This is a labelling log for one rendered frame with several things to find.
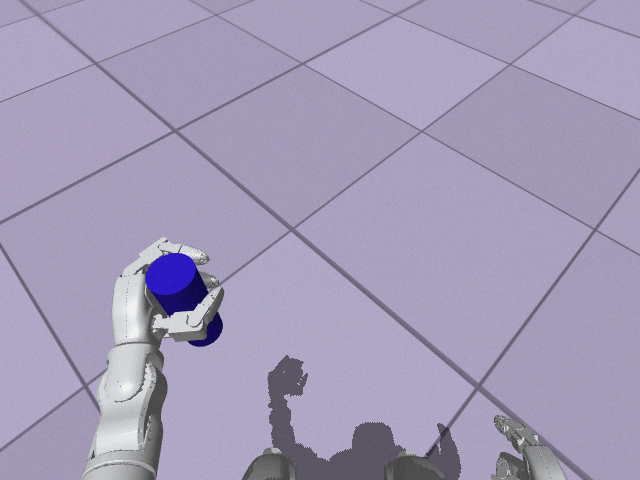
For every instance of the can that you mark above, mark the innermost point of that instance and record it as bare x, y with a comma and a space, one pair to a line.
175, 282

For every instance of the right robot hand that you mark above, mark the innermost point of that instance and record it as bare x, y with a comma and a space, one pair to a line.
539, 462

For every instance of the left robot hand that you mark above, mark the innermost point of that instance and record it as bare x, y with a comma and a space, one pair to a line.
137, 316

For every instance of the left robot arm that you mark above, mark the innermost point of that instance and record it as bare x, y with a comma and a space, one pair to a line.
128, 437

